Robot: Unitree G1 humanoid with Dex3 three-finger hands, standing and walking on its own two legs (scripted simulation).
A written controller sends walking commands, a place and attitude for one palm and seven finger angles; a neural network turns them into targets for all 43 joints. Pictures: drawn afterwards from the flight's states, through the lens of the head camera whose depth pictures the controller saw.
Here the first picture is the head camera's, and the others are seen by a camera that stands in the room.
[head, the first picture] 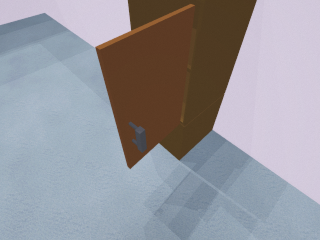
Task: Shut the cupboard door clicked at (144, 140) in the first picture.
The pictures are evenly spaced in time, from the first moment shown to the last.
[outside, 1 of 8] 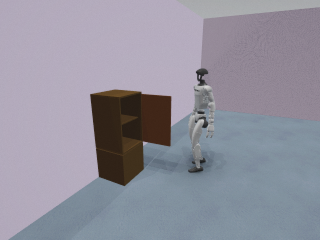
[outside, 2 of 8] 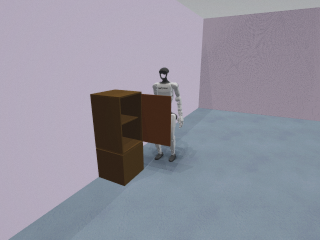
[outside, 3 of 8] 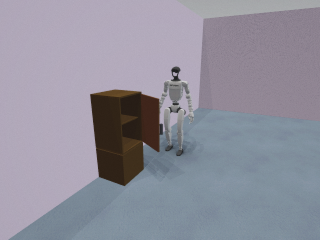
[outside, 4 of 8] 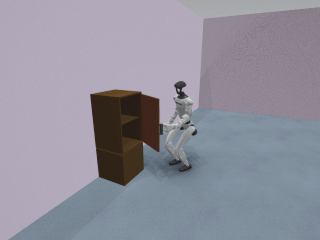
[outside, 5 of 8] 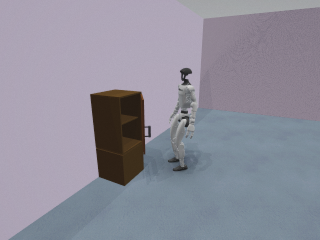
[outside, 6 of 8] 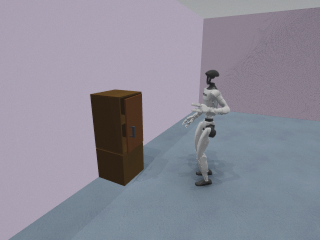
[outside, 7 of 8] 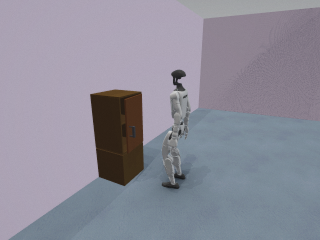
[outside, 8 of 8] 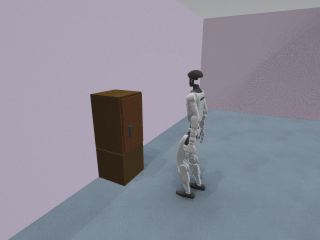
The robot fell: no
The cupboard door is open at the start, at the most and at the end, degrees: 93 93 0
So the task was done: yes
